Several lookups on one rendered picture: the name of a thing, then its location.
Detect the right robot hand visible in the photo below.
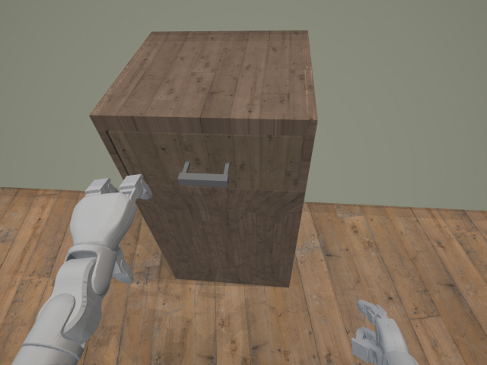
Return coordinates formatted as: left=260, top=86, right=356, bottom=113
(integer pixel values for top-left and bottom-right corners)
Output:
left=352, top=300, right=409, bottom=365

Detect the robot left forearm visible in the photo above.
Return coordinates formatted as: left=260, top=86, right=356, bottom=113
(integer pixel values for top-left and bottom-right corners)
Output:
left=11, top=243, right=116, bottom=365

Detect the left robot hand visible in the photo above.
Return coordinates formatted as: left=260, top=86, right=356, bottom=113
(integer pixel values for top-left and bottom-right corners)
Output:
left=70, top=174, right=152, bottom=284

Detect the cabinet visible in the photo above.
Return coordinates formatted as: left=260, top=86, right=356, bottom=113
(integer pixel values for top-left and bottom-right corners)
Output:
left=89, top=30, right=318, bottom=287

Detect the handle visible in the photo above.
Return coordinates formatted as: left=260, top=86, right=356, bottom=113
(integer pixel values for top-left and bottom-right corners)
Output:
left=178, top=161, right=230, bottom=187

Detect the drawer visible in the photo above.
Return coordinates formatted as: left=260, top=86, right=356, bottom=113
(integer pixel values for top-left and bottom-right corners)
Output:
left=108, top=131, right=303, bottom=191

